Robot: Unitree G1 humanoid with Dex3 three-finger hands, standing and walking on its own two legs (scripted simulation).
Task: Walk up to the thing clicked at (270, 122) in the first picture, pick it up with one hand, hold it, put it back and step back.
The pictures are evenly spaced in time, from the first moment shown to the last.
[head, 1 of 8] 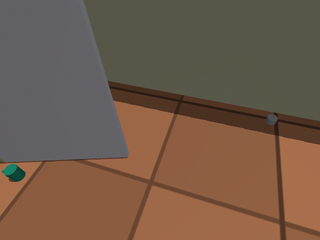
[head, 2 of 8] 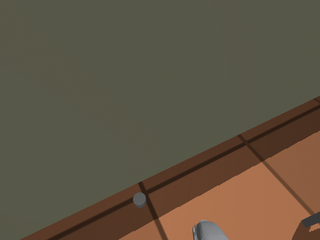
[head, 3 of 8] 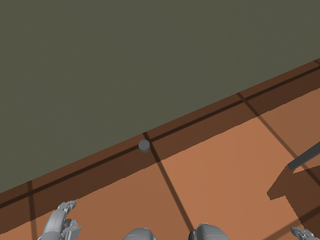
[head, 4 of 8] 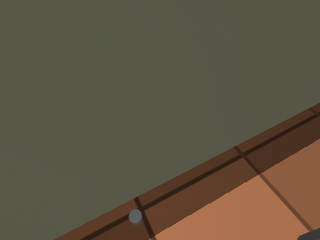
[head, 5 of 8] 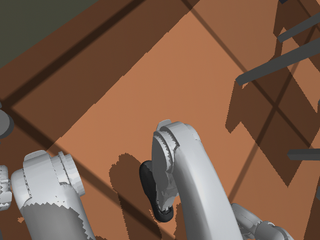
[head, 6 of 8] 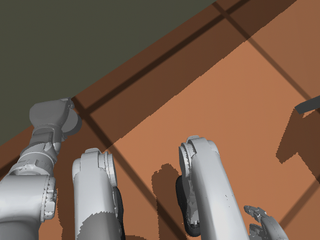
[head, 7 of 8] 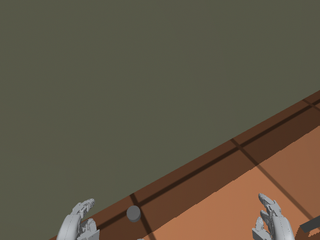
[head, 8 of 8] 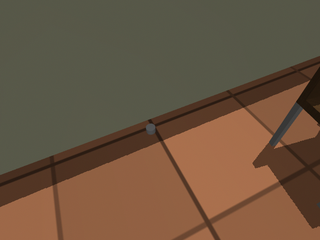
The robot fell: no
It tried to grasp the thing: yes
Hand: left
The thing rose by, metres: 0.68
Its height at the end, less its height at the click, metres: +0.00
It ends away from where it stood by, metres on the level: 0.01
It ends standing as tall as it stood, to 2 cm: yes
